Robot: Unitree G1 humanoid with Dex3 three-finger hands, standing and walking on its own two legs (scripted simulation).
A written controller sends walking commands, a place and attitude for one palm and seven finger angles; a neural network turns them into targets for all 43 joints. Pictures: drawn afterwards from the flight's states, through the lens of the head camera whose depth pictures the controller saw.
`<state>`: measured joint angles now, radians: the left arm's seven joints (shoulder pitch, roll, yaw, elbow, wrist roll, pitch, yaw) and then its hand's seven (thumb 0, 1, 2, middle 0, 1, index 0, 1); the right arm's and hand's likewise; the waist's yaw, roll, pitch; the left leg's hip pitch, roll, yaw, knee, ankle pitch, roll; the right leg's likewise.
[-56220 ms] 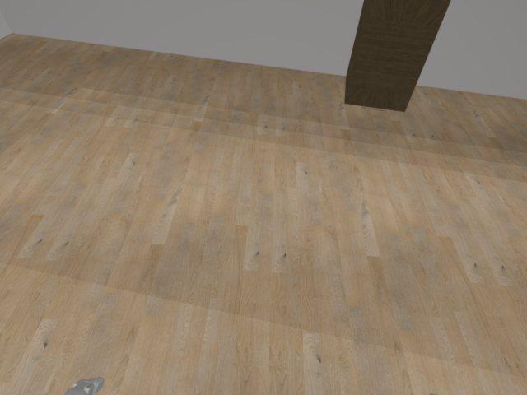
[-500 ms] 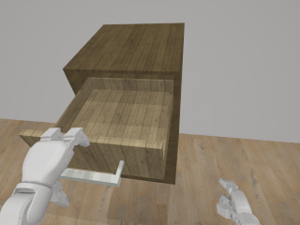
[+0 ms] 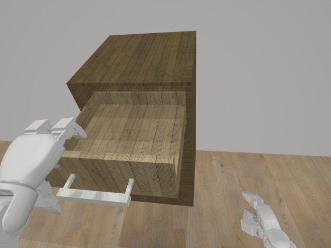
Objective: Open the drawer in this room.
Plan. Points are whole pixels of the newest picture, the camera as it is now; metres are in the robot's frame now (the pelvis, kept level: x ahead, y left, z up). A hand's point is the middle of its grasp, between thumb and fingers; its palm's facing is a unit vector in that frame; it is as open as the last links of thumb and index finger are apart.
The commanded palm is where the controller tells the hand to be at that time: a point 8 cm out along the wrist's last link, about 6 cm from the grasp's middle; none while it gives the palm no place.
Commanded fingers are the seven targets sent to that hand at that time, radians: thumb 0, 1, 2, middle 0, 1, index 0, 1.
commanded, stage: draw the hand back to the body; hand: left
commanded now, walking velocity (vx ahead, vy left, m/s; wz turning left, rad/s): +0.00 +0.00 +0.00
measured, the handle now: (96, 188) +0.24 +0.22 +0.03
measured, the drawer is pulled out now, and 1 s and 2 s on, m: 0.30 0.30 0.30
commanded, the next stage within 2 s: step back with the hand held close in 1.66 s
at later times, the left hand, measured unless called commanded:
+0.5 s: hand (47, 173) +0.19 +0.26 +0.17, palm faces +0.10 -0.06 -0.99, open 13.9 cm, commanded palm +0.15 +0.25 +0.23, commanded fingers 0.00 -0.50 0.30 -0.30 -1.20 -0.30 -1.20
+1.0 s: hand (62, 153) +0.21 +0.21 +0.21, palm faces +0.38 -0.86 -0.34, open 12.6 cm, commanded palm +0.16 +0.27 +0.23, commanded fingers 0.00 0.13 0.57 -0.25 -0.80 -0.25 -0.80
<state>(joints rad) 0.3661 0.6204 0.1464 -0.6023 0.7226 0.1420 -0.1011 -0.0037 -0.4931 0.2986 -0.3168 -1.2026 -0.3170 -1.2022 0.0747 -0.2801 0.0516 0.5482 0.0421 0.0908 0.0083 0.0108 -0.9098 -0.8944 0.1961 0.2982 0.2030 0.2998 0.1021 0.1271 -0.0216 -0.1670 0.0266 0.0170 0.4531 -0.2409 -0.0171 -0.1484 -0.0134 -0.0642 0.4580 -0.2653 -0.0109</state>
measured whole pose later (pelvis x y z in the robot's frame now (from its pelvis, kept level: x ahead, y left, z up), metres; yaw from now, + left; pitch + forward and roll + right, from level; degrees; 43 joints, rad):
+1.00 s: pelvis +0.02 +0.00 +0.00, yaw +0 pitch -3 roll +0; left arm 0.48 0.32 0.28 -0.65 -0.05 -0.14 0.12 -0.01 -0.19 0.43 -0.29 -1.00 -0.29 -1.00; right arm 0.22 -0.19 0.05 0.61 0.01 -0.17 -0.06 0.01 -0.91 -0.89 0.20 0.30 0.21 0.30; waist 0.05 0.04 -0.01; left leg -0.12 0.03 0.02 0.48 -0.29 -0.01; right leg -0.09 -0.01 -0.06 0.46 -0.30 -0.01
